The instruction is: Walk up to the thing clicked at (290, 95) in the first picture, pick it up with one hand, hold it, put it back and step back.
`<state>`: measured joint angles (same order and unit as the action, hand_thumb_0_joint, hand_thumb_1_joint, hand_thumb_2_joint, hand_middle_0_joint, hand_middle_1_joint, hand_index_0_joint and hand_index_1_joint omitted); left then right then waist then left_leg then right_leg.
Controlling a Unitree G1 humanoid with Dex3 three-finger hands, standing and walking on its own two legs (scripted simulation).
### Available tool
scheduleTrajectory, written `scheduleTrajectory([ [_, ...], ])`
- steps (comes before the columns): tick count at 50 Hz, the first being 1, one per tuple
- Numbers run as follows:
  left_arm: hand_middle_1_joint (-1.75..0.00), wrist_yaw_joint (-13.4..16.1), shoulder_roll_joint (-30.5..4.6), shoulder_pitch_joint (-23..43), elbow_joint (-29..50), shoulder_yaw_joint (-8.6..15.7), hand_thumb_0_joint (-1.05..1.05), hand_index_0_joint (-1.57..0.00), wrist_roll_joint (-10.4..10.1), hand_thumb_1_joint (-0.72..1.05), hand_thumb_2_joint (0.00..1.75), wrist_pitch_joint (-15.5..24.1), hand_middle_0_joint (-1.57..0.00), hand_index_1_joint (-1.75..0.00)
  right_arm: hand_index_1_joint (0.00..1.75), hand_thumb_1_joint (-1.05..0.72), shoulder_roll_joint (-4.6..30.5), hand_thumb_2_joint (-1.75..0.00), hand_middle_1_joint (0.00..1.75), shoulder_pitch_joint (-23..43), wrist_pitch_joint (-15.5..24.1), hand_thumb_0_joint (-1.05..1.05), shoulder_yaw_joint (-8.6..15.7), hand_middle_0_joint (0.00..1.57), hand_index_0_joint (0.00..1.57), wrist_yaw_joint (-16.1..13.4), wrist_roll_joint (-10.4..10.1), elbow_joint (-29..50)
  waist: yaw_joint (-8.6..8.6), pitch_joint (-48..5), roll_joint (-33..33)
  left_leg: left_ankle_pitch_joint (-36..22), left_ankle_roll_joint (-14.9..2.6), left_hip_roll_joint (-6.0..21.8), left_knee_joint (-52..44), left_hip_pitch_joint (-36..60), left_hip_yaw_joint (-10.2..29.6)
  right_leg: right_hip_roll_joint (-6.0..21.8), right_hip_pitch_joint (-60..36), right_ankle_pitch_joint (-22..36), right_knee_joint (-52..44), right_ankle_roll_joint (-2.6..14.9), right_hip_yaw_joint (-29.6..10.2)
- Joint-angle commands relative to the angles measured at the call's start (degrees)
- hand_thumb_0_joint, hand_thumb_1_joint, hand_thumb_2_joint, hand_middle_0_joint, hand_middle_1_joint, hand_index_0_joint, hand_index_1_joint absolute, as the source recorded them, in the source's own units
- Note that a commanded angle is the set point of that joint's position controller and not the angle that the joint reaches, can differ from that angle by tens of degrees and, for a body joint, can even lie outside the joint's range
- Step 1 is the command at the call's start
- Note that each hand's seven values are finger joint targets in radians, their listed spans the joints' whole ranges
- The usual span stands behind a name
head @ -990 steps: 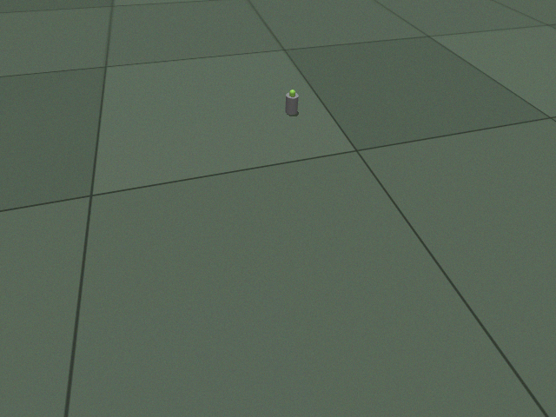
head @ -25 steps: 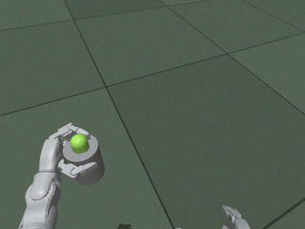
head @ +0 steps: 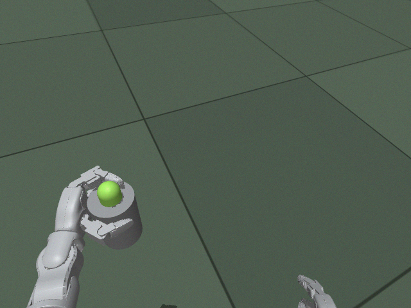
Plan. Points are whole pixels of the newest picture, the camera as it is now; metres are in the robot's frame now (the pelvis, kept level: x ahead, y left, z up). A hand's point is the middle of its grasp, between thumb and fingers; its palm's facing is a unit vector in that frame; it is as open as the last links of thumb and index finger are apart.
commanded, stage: hold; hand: left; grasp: from the side
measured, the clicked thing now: (115, 210) +0.32 +0.17 +0.02
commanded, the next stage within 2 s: crouch in 1.76 s
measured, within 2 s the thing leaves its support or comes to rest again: neither
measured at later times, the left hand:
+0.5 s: hand (111, 203) +0.32 +0.17 +0.04, palm faces +0.01 -1.00 +0.01, open 9.8 cm
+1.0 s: hand (114, 201) +0.33 +0.17 +0.04, palm faces -0.01 -1.00 +0.01, open 9.8 cm
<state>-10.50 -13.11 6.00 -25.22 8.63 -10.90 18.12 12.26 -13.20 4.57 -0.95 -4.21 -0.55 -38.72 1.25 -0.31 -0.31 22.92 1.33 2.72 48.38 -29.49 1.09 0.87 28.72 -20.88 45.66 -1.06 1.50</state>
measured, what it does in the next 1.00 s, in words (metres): stands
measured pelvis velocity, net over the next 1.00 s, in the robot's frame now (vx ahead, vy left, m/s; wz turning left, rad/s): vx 0.01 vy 0.00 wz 0.00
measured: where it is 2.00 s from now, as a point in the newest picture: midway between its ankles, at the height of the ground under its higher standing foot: outside the picture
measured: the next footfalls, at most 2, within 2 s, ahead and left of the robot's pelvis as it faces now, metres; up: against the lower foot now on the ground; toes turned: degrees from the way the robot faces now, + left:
none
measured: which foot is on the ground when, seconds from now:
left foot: down 0.00-1.00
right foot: down 0.00-1.00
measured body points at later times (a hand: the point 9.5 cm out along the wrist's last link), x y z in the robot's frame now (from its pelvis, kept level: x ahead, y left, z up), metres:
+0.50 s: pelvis +0.00 +0.00 +0.00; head +0.04 +0.01 +0.45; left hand +0.31 +0.22 +0.04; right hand +0.13 -0.25 -0.10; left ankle +0.02 +0.13 -0.70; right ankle +0.03 -0.13 -0.70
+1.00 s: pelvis +0.01 +0.00 +0.00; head +0.04 +0.01 +0.45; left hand +0.32 +0.22 +0.04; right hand +0.13 -0.25 -0.10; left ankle +0.02 +0.13 -0.70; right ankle +0.03 -0.13 -0.70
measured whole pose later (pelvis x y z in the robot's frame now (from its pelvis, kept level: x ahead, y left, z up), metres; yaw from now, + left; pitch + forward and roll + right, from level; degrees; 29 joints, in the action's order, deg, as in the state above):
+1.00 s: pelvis +0.01 +0.00 +0.00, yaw +0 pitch +5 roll -1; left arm -10.6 -12.0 7.1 -27.3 8.2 -11.2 19.2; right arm 12.5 -13.7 5.1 -0.5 -3.3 -0.7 -39.5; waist 1.2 -0.4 -0.4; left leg 23.0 1.2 2.7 47.5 -29.1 0.9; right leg 0.9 28.4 -20.9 44.8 -1.2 1.3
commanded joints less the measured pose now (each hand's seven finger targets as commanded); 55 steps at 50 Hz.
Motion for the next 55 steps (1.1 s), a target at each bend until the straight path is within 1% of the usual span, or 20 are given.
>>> scheduleTrajectory([
  [1,-1.44,-0.25,-8.85,24.54,18.81,3.96,0.00,-1.27,-2.65,0.15,1.22,7.02,-1.24,-1.43,0.30,-0.91,7.61,-0.90,0.30,2.05,2.61,0.00,2.70,0.20,0.20,-0.55,-0.14,6.37,0.79,-18.24,-4.44,-10.43,-1.02,-2.11,-8.42,8.00,-0.61,-1.20,-6.53,11.57,-6.14,1.59,0.77],
  [6,-1.43,0.23,-8.68,24.19,13.92,5.16,0.00,-1.26,-2.65,0.15,1.24,7.19,-1.24,-1.42,0.30,-0.90,7.98,-0.90,0.30,2.27,2.79,0.00,2.94,0.20,0.20,-0.07,-0.21,6.24,0.05,-15.16,-3.40,-5.52,-1.02,-1.79,-9.85,5.87,-0.13,-1.45,-5.02,6.98,-6.41,1.69,1.36],
  [9,-1.43,-0.46,-8.34,22.25,15.44,3.77,0.00,-1.27,-2.44,0.17,1.23,7.48,-1.24,-1.42,0.30,-0.90,8.04,-0.90,0.30,2.46,2.81,0.00,3.05,0.20,0.20,0.01,-0.26,7.10,-0.18,-18.00,-3.57,-9.14,-0.94,-2.18,-8.96,7.68,-0.67,-1.28,-7.03,9.94,-6.47,1.69,1.11],
  [10,-1.43,-0.68,-9.57,22.58,16.16,4.58,0.00,-1.27,-2.34,0.17,1.23,7.48,-1.24,-1.42,0.30,-0.90,8.22,-0.90,0.30,1.61,2.81,0.00,3.14,0.20,0.20,-0.08,-0.21,6.67,-0.18,-19.92,-3.47,-11.32,-0.99,-2.16,-8.61,8.69,-0.77,-1.23,-7.90,12.01,-6.40,1.65,0.93],
  [11,-1.44,-0.98,-8.54,21.66,16.79,3.27,0.00,-1.27,-2.34,0.16,1.24,7.42,-1.25,-1.43,0.30,-0.90,7.90,-0.90,0.30,1.64,2.80,0.00,2.99,0.20,0.20,-0.08,-0.19,6.85,-0.15,-20.16,-3.70,-12.67,-0.95,-2.32,-8.32,8.80,-0.88,-1.13,-8.92,13.34,-6.39,1.59,0.86],
  [13,-1.45,-1.17,-8.61,22.74,17.19,3.37,0.00,-1.29,-2.65,0.14,1.23,7.26,-1.26,-1.44,0.30,-0.91,7.70,-0.90,0.30,1.58,2.77,0.00,2.81,0.20,0.20,-0.20,-0.26,6.56,0.36,-20.06,-2.58,-13.15,-1.22,-2.40,-8.07,9.05,-1.06,-1.08,-9.10,14.27,-7.06,1.30,0.59],
  [16,-1.43,-0.82,-7.71,24.82,14.96,4.15,0.00,-1.27,-3.35,0.12,1.23,7.16,-1.24,-1.43,0.30,-0.91,7.74,-0.90,0.30,2.30,2.86,0.00,2.78,0.20,0.20,-0.26,-0.39,6.17,1.18,-16.20,-1.40,-8.39,-1.48,-2.24,-8.83,7.43,-1.14,-1.07,-5.95,10.00,-7.80,1.27,0.45],
  [19,-1.44,-0.13,-8.59,25.16,15.56,5.54,0.00,-1.27,-3.24,0.17,1.24,7.93,-1.24,-1.43,0.30,-0.90,7.93,-0.90,0.30,2.74,3.08,0.00,2.98,0.20,0.20,-0.18,-0.31,6.27,0.35,-15.38,-1.71,-5.83,-1.47,-2.27,-9.59,6.43,-0.92,-1.05,-5.77,7.37,-7.78,1.44,0.75],
  [22,-1.43,0.22,-9.74,22.02,17.50,5.85,0.00,-1.25,-2.51,0.16,1.24,8.67,-1.23,-1.42,0.30,-0.90,7.72,-0.90,0.30,2.37,2.96,0.00,3.00,0.20,0.20,-0.08,-0.12,6.71,-0.72,-19.40,-3.81,-9.06,-1.15,-2.57,-8.82,7.51,-1.21,-1.03,-8.25,10.05,-7.19,1.58,0.65],
  [24,-1.44,-0.14,-8.39,20.64,18.31,3.80,0.00,-1.27,-2.15,0.18,1.25,8.60,-1.24,-1.44,0.30,-0.90,7.74,-0.90,0.30,2.20,3.03,0.00,2.93,0.20,0.20,-0.15,-0.14,6.69,-0.14,-19.17,-4.17,-11.70,-0.97,-2.31,-8.72,8.86,-1.04,-1.27,-7.95,12.52,-6.43,1.62,0.75],
  [26,-1.44,-0.10,-9.84,21.72,19.31,5.07,0.00,-1.26,-2.22,0.17,1.24,8.31,-1.24,-1.43,0.30,-0.90,8.06,-0.90,0.30,1.38,2.98,0.00,3.17,0.20,0.20,-0.16,-0.10,6.26,-0.21,-22.21,-5.17,-15.37,-0.72,-2.13,-8.03,10.46,-0.73,-1.36,-9.12,15.53,-5.74,1.76,0.89],
  [30,-1.43,0.08,-7.07,25.28,16.68,3.12,0.00,-1.25,-2.83,0.16,1.25,7.54,-1.23,-1.43,0.30,-0.90,7.62,-0.90,0.30,1.61,3.08,0.00,2.81,0.20,0.20,-0.24,-0.20,5.62,1.40,-17.19,-2.81,-11.86,-1.20,-2.07,-8.37,8.01,-0.85,-1.25,-6.77,13.28,-6.88,1.48,0.63],
  [31,-1.44,0.22,-8.32,25.55,15.61,4.80,0.00,-1.26,-3.05,0.14,1.25,7.50,-1.24,-1.44,0.30,-0.91,7.99,-0.90,0.30,1.48,3.11,0.00,3.00,0.20,0.20,-0.34,-0.25,5.43,1.36,-16.68,-2.05,-11.27,-1.30,-1.95,-8.57,8.09,-0.61,-1.25,-6.31,12.45,-6.87,1.39,0.75],
  [36,-1.44,-0.46,-7.43,23.12,13.92,3.12,0.00,-1.26,-2.30,0.14,1.25,7.45,-1.23,-1.43,0.30,-0.90,8.00,-0.90,0.30,1.88,3.08,0.00,3.09,0.20,0.20,-0.12,-0.15,5.96,0.59,-16.03,-2.75,-11.17,-1.13,-2.06,-9.02,7.81,-0.63,-1.33,-6.34,11.89,-6.83,1.59,1.02],
  [37,-1.44,-0.51,-7.36,22.66,13.44,3.89,0.00,-1.26,-2.61,0.13,1.25,7.43,-1.23,-1.43,0.30,-0.90,8.20,-0.90,0.30,1.70,3.11,0.00,3.33,0.20,0.20,0.02,-0.13,5.83,0.42,-17.70,-2.58,-11.52,-1.11,-2.05,-8.68,8.28,-0.68,-1.27,-6.79,12.28,-6.69,1.61,0.98],
  [41,-1.43,-1.37,-7.42,23.64,15.75,2.55,0.00,-1.26,-2.57,0.13,1.24,7.68,-1.24,-1.43,0.30,-0.90,8.23,-0.90,0.30,0.92,2.84,0.00,3.50,0.20,0.20,0.29,-0.07,6.03,0.44,-20.85,-3.59,-15.91,-0.95,-2.03,-7.78,9.99,-0.61,-1.22,-7.99,16.10,-6.01,1.72,1.07],
  [43,-1.43,-1.07,-9.12,23.31,16.48,4.18,0.00,-1.26,-2.53,0.12,1.23,7.90,-1.24,-1.43,0.30,-0.90,8.01,-0.90,0.30,1.58,2.81,0.00,3.26,0.20,0.20,0.26,-0.25,6.34,-0.08,-19.62,-3.15,-14.32,-1.11,-2.17,-8.00,9.21,-0.86,-1.13,-7.94,14.86,-6.52,1.62,0.76],
  [47,-1.45,-0.13,-7.35,24.84,17.34,4.07,0.00,-1.26,-3.34,0.14,1.26,8.50,-1.24,-1.44,0.30,-0.91,8.04,-0.90,0.30,1.83,3.08,0.00,3.28,0.20,0.20,0.43,-0.27,6.31,0.38,-17.81,-2.27,-11.42,-1.05,-2.03,-8.68,8.03,-0.44,-1.37,-6.81,12.06,-6.40,1.62,1.13],
  [50,-1.43,1.06,-9.91,23.12,19.21,6.40,0.00,-1.24,-2.53,0.13,1.25,8.97,-1.22,-1.42,0.30,-0.90,7.61,-0.90,0.30,1.77,2.70,0.00,3.05,0.20,0.20,0.28,-0.08,6.64,-0.74,-20.64,-3.98,-12.88,-0.94,-2.34,-8.06,8.36,-0.93,-1.19,-8.64,13.32,-6.33,1.68,0.84],
  [55,-1.45,0.49,-9.10,21.76,18.66,4.65,0.00,-1.26,-2.08,0.15,1.27,8.52,-1.24,-1.45,0.30,-0.91,7.56,-0.90,0.30,1.75,2.52,0.00,3.06,0.20,0.20,-0.10,-0.08,6.39,0.17,-20.16,-4.08,-14.41,-1.14,-2.47,-7.39,8.69,-1.35,-0.99,-8.80,15.65,-6.56,1.43,0.20],
])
